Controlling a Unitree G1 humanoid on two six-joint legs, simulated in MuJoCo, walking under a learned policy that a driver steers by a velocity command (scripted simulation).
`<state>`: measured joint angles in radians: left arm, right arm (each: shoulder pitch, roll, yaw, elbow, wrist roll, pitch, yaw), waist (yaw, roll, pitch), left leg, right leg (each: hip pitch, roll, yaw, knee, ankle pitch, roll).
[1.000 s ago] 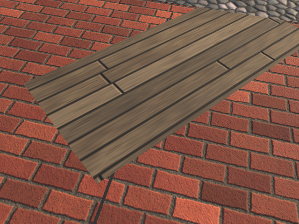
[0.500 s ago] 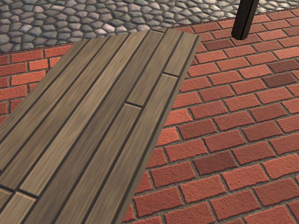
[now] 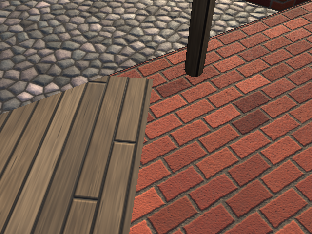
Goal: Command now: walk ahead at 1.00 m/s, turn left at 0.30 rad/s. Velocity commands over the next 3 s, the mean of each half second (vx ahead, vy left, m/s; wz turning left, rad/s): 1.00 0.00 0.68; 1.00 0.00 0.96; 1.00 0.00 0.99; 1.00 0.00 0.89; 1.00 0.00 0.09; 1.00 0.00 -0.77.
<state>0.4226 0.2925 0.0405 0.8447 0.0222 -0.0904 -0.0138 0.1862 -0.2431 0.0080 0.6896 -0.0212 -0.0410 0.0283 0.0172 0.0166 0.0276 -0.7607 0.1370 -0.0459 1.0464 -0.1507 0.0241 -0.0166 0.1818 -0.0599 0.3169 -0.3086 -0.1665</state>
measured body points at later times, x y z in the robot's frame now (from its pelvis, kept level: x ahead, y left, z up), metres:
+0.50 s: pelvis +0.47 +0.09 +0.01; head +0.50 +0.10 +0.45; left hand +0.65 +0.37 -0.04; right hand +0.53 -0.19 -0.12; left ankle +0.35 +0.11 -0.73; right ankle +0.72 -0.02 -0.67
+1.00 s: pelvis +0.88 +0.27 -0.02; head +0.91 +0.30 +0.43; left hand +0.62 +0.39 -0.14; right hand +1.24 +0.35 -0.05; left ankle +0.97 +0.46 -0.69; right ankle +0.81 +0.03 -0.73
